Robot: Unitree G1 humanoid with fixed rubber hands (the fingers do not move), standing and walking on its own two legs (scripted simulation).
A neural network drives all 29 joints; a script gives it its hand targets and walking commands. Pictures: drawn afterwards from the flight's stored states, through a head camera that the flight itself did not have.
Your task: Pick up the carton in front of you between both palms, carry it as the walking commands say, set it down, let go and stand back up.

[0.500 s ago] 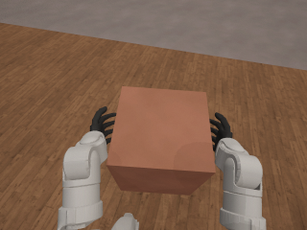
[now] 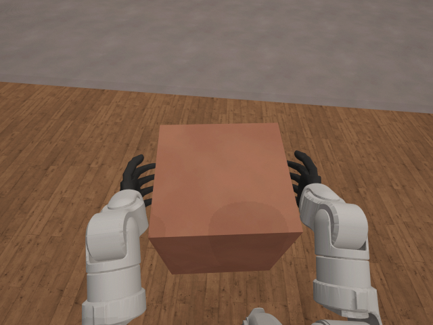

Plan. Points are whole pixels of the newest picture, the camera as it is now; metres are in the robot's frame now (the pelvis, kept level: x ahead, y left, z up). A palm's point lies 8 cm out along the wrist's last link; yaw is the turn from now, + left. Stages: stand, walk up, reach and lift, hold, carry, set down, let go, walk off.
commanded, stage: carry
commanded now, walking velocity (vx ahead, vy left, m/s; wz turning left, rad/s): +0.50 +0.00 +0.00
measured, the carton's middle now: (220, 205) +0.35 -0.02 +0.03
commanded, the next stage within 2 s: none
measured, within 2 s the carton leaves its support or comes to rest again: neither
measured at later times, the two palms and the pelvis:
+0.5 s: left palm (140, 94) +0.68 +0.17 +0.05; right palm (251, 92) +0.70 -0.13 +0.04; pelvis +0.36 -0.02 -0.05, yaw +3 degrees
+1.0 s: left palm (165, 40) +1.05 +0.13 +0.02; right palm (247, 39) +1.06 -0.18 +0.03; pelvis +0.72 -0.03 -0.10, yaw +3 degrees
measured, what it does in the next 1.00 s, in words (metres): goes down: right foot 0.03 m lower, then left foot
